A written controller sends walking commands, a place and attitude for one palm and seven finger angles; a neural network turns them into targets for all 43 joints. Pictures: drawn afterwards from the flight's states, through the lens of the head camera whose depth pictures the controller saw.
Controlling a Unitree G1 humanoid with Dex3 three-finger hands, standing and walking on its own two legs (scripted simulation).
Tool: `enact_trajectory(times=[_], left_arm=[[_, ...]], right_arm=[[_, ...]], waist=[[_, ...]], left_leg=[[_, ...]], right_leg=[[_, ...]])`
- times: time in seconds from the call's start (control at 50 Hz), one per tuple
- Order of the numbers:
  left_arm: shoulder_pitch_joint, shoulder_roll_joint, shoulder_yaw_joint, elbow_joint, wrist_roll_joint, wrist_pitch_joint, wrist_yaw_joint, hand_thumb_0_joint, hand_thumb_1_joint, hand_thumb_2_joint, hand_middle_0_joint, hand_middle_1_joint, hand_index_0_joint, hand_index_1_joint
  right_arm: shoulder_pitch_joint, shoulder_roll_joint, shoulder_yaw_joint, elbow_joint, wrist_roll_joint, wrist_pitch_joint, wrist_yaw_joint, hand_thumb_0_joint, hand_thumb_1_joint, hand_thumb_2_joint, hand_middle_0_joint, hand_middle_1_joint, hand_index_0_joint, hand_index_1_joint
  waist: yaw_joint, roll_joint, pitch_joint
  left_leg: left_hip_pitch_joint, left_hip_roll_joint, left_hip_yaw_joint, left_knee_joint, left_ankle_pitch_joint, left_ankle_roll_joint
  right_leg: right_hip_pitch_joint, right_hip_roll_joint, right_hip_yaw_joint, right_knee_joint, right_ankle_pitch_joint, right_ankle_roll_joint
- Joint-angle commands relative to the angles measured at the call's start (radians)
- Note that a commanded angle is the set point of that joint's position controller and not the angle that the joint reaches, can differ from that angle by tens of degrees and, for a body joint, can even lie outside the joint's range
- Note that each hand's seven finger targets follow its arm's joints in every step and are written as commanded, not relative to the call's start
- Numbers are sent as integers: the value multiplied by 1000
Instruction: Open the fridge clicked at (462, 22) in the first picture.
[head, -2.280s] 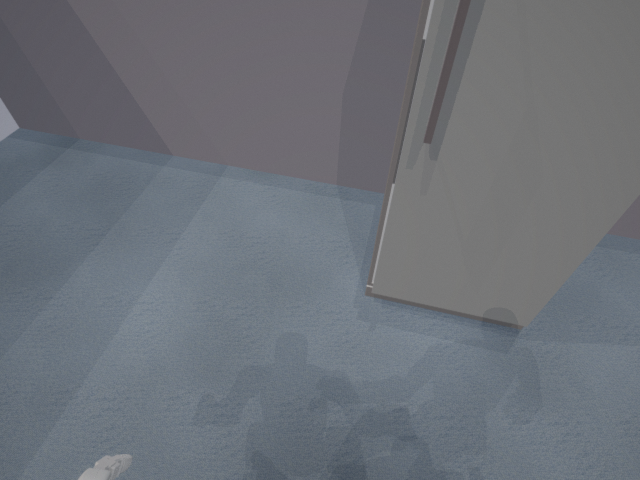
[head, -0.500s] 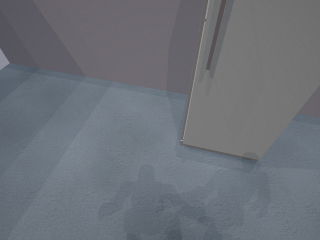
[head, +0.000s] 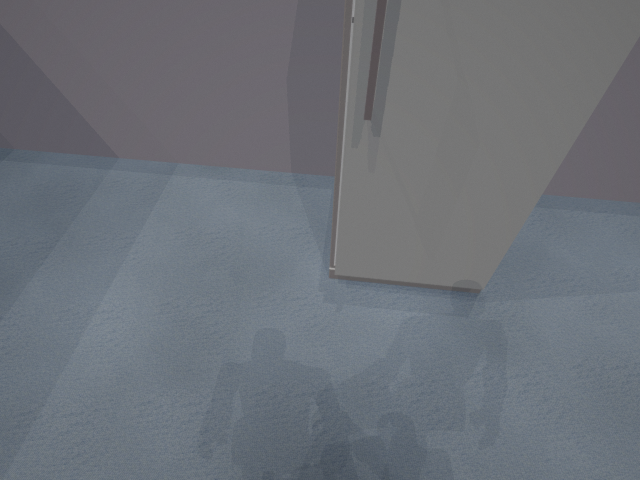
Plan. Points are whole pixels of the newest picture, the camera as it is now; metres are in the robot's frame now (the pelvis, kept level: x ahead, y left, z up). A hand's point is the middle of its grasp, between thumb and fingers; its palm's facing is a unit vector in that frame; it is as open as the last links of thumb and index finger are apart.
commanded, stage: take the last steps up to it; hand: left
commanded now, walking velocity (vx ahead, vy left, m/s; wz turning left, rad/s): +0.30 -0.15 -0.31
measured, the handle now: out of the picture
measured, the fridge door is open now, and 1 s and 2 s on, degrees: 0 0 0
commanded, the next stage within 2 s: come to a stop and stand still in 0.94 s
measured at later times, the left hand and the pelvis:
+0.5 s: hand out of the picture +0.11 +0.12 -0.18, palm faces -0.08 -0.99 -0.12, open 7.4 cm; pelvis +0.12 -0.05 +0.00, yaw -7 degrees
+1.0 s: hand (286, 333) +0.39 +0.08 -0.18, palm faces -0.20 -0.97 -0.13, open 7.4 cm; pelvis +0.30 -0.08 +0.01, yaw -10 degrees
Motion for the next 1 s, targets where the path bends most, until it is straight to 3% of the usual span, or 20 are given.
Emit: enact_trajectory(times=[0.0, 0.02, 0.04, 0.12, 0.18, 0.2, 0.22, 0.24, 0.26, 0.34, 0.46, 0.52, 0.54, 0.56, 0.58, 0.64, 0.72, 0.8, 0.88, 0.98], left_arm=[[-11, 128, 54, -97, 2, -23, -11, 0, 900, 900, -200, -300, -200, -300], [-53, 108, 59, -114, 1, -25, -18, 0, 900, 900, -200, -300, -200, -300], [-91, 111, 63, -127, 6, -27, -26, 0, 900, 900, -200, -300, -200, -300], [-46, 75, 69, -110, 1, -29, -47, 0, 900, 900, -200, -300, -200, -300], [176, 72, 68, -22, -1, -42, -40, 0, 900, 900, -200, -300, -200, -300], [275, 139, 79, 16, 5, -56, -27, 0, 900, 900, -200, -300, -200, -300], [357, 237, 95, 41, 8, -70, -8, 0, 900, 900, -200, -300, -200, -300], [371, 237, 91, 32, -10, -70, 8, 0, 900, 900, -200, -300, -200, -300], [303, 221, 88, 20, -8, -74, 15, 0, 900, 900, -200, -300, -200, -300], [106, 139, 56, -11, 7, -89, 28, 0, 900, 900, -200, -300, -200, -300], [143, 141, 50, 42, 4, -95, 24, 0, 900, 900, -200, -300, -200, -300], [120, 117, 51, 55, -7, -91, 20, 0, 900, 900, -200, -300, -200, -300], [138, 74, 46, 52, -13, -90, 14, 0, 900, 900, -200, -300, -200, -300], [188, 17, 34, 35, -18, -84, 0, 0, 900, 900, -200, -300, -200, -300], [143, 69, 43, 13, 0, -78, 2, 0, 900, 900, -200, -300, -200, -300], [88, 54, 56, 44, 11, -70, -7, 0, 900, 900, -200, -300, -200, -300], [164, -7, 57, 88, 10, -45, -6, 0, 900, 900, -200, -300, -200, -300], [116, -13, 56, 72, 10, -32, -8, 0, 900, 900, -200, -300, -200, -300], [-24, -12, 43, 25, 7, -32, -21, 0, 900, 900, -200, -300, -200, -300], [-156, -10, 27, -9, -5, -49, -24, 0, 900, 900, -200, -300, -200, -300]], right_arm=[[59, -230, -62, -59, -11, -35, -17, 0, -900, -900, 200, 300, 200, 300], [84, -257, -72, -50, -10, -51, -21, 0, -900, -900, 200, 300, 200, 300], [107, -251, -73, -42, -12, -64, -25, 0, -900, -900, 200, 300, 200, 300], [27, -224, -67, -52, -21, -71, -28, 0, -900, -900, 200, 300, 200, 300], [-4, -217, -61, -50, -23, -61, -21, 0, -900, -900, 200, 300, 200, 300], [20, -167, -51, -53, -14, -59, -13, 0, -900, -900, 200, 300, 200, 300], [-30, -88, -27, -107, -3, -60, -5, 0, -900, -900, 200, 300, 200, 300], [-104, -111, -27, -149, -6, -61, 0, 0, -900, -900, 200, 300, 200, 300], [-115, -110, -32, -149, -3, -63, 5, 0, -900, -900, 200, 300, 200, 300], [-43, -85, -34, -101, -16, -45, 12, 0, -900, -900, 200, 300, 200, 300], [-42, -34, -27, -114, -5, -53, 20, 0, -900, -900, 200, 300, 200, 300], [111, -47, -32, -64, -6, -78, 6, 0, -900, -900, 200, 300, 200, 300], [228, -114, -46, -27, -12, -89, -7, 0, -900, -900, 200, 300, 200, 300], [305, -229, -72, -7, -20, -92, -18, 0, -900, -900, 200, 300, 200, 300], [306, -240, -68, -8, -15, -74, -27, 0, -900, -900, 200, 300, 200, 300], [173, -107, -32, -29, -11, -90, -40, 0, -900, -900, 200, 300, 200, 300], [206, -42, -20, 4, -5, -111, -47, 0, -900, -900, 200, 300, 200, 300], [257, -29, -9, 33, -5, -107, -48, 0, -900, -900, 200, 300, 200, 300], [314, -40, -8, 65, -11, -102, -51, 0, -900, -900, 200, 300, 200, 300], [352, -59, -16, 99, -19, -89, -51, 0, -900, -900, 200, 300, 200, 300]], waist=[[-28, 162, 44], [-46, 210, 33], [-58, 155, 45], [-3, 152, 82], [91, 47, 12], [123, -162, -36], [154, -430, -24], [164, -311, -7], [121, -184, 5], [9, -75, 47], [5, -83, 28], [-62, -16, -32], [-100, 144, -100], [-99, 420, -129], [-101, 317, -86], [-29, 103, 81], [14, 130, 19], [12, 136, 37], [-21, 154, 87], [-59, 171, 102]], left_leg=[[68, 273, -350, -342, -457, 131], [103, 387, -438, -430, -404, 182], [159, 403, -431, -437, -295, 194], [4, 344, -191, -381, -139, 123], [-125, 246, -22, -92, -94, 52], [-245, 151, 75, 161, -129, 11], [-500, 17, 94, 487, -321, -25], [-527, 35, -33, 593, -255, -2], [-541, 67, -72, 617, -159, 3], [-328, 102, -49, 537, -51, -16], [-185, 53, 3, 192, 20, -8], [97, 14, 37, -60, 161, -6], [267, 105, -100, -162, 114, 15], [395, 399, -509, -316, 49, 100], [313, 476, -636, -393, -40, 159], [129, 359, -403, -399, 182, 63], [154, 223, -68, -313, 675, -43], [172, 209, -22, -308, 739, -36], [251, 235, -39, -314, 742, 52], [266, 253, -21, -274, 801, 108]], right_leg=[[-273, 12, -44, 118, -244, -18], [-309, -24, -125, 303, -148, 0], [-379, -75, -97, 357, -156, 7], [-178, -140, -141, 191, -117, 12], [175, -55, -239, -87, 16, 1], [327, -121, -136, -200, -70, -28], [380, -361, 314, -369, -211, -120], [321, -418, 439, -444, -214, -186], [310, -408, 362, -430, -210, -213], [17, -327, 153, -410, -111, -193], [59, -274, 42, -381, 38, -187], [13, -199, -47, -189, 96, -131], [-59, -127, -89, 46, 115, -92], [-300, -20, -198, 350, -190, -24], [-344, -37, -103, 522, -239, -34], [-369, -125, -52, 642, 15, -9], [-299, -97, -100, 638, 121, 20], [-365, -96, -131, 621, 166, 23], [-447, -128, -180, 459, 170, 26], [-286, -113, -235, 96, 92, -12]])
